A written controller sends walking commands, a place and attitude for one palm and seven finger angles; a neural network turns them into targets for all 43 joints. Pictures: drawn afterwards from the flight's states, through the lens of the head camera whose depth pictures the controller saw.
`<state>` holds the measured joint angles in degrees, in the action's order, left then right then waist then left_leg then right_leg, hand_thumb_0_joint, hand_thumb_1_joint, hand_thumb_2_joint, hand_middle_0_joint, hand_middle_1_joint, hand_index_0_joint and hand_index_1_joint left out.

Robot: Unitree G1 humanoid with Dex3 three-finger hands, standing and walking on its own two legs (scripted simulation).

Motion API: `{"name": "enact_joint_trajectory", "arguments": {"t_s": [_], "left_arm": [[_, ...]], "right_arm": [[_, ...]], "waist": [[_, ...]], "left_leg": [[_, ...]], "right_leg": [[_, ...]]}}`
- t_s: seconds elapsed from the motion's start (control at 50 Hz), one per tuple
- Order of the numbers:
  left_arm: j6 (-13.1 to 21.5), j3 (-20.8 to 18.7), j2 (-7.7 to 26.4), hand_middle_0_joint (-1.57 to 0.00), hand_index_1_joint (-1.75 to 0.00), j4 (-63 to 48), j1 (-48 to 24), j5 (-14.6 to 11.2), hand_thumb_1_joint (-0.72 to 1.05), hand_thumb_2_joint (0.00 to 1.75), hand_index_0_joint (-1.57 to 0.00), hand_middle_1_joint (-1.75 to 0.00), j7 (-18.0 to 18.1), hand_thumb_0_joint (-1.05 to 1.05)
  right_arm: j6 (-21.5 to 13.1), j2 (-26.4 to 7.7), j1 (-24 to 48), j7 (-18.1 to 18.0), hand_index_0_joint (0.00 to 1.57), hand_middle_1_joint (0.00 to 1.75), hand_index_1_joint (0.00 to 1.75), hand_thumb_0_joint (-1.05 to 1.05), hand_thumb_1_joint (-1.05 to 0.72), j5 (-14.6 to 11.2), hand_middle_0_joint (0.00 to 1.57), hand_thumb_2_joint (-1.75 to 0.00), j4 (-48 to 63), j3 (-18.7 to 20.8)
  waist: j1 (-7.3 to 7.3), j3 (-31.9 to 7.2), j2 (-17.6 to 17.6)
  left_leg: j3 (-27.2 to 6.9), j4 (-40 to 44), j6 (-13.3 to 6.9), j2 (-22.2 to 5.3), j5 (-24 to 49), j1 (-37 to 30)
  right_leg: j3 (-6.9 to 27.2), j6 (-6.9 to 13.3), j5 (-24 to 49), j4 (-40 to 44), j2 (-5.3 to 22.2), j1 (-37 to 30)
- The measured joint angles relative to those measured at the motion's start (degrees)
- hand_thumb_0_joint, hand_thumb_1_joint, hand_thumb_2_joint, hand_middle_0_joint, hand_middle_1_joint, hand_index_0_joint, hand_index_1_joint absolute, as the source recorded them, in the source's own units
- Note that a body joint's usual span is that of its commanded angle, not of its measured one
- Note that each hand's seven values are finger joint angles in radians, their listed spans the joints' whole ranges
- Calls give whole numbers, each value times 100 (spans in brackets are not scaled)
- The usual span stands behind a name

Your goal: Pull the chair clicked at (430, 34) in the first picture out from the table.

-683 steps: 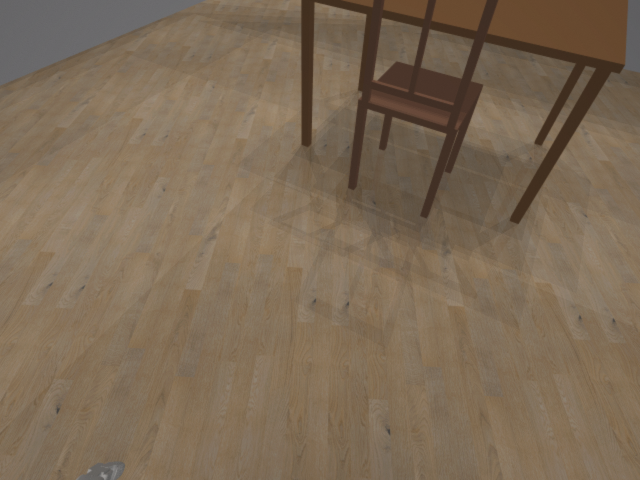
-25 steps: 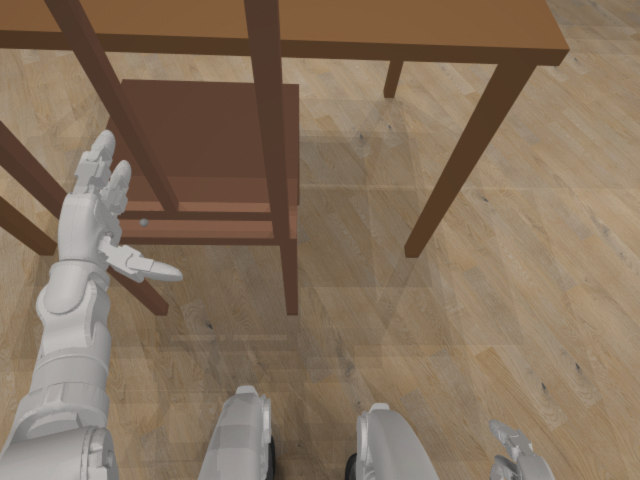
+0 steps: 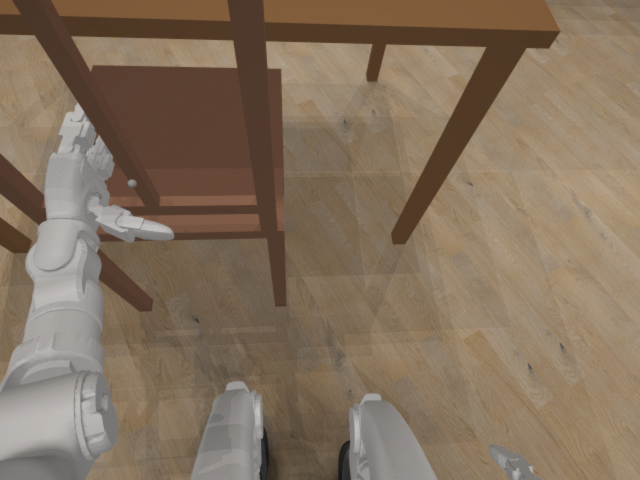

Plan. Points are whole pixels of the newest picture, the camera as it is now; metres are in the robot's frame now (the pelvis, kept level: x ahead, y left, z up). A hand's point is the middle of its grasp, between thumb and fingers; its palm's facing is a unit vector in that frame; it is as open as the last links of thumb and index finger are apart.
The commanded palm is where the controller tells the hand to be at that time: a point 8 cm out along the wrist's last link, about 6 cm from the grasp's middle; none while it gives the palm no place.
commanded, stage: push the fingers through the gap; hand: left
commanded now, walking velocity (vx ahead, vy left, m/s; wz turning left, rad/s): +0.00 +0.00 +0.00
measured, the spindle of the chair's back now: (104, 120) +0.51 +0.25 +0.09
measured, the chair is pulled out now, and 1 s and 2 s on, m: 0.00 0.00 0.01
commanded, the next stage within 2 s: hook a spindle and tug to test in 0.54 s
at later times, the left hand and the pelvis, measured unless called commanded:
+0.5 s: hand (132, 172) +0.47 +0.23 +0.04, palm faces +0.08 -1.00 -0.04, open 17.0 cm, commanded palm +0.45 +0.27 +0.04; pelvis +0.00 +0.00 +0.00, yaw -1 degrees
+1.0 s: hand (134, 171) +0.47 +0.23 +0.04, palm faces +0.07 -1.00 -0.03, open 15.4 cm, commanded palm +0.45 +0.26 +0.04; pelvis +0.00 +0.00 +0.00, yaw +0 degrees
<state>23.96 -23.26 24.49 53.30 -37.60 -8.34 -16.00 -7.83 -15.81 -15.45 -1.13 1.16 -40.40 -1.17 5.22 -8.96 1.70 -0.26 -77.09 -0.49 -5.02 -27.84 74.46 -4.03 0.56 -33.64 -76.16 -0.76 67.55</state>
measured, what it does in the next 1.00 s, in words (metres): stands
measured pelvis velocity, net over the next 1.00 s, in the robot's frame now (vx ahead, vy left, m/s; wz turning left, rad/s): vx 0.00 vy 0.00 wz -0.01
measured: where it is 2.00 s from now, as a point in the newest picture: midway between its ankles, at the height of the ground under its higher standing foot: outside the picture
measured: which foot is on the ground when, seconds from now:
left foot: down 0.00-1.00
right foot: down 0.00-1.00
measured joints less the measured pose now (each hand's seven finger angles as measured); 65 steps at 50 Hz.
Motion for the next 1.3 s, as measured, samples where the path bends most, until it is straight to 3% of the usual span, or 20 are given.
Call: {"name": "enact_joint_trajectory", "arguments": {"t_s": [0.22, 0.74, 0.86, 1.06, 1.3], "left_arm": [[57, -123, 256, -6, -8, 453, -478, 133, -50, 30, -6, -8, 0, -2], [55, -122, 252, -7, -11, 441, -382, 104, -50, 30, -7, -11, -35, -2], [102, -95, 223, -13, -29, 517, -430, 119, -50, 30, -12, -29, -20, -2], [80, -54, 235, -28, -77, 473, -491, 141, -45, 33, -28, -77, 21, -2], [42, -16, 222, -45, -132, 502, -526, 142, 4, 54, -43, -132, 240, -1]], "right_arm": [[96, -13, -12, 45, 21, 30, 30, 1, -90, 31, 20, -90, 29, -15], [236, 7, 5, 45, 21, 30, 30, 1, -90, -1, 20, -90, 58, -29], [235, 9, 37, 43, 21, 30, 30, 1, -90, -2, 20, -90, 52, -41], [247, 23, 25, 51, 21, 30, 30, 1, -90, 9, 20, -90, 55, -41], [273, 50, -59, 83, 21, 30, 30, 1, -90, 32, 20, -90, -7, -19]], "waist": [[112, 17, 25], [98, 18, 4], [100, 15, -12], [119, 33, 3], [119, 35, 19]], "left_leg": [[-19, -95, -7, -17, -20, 167], [-45, -45, 4, -26, -1, 102], [-53, -64, 0, -20, -3, 118], [-54, -89, -8, -10, -5, 181], [-47, -23, -5, 5, 0, 156]], "right_leg": [[-8, -4, -5, -69, -20, 154], [-22, 2, 27, 1, -46, 82], [-27, 0, 21, -18, -42, 93], [-23, -10, 22, -37, -37, 151], [-15, -12, 25, 26, -28, 129]]}}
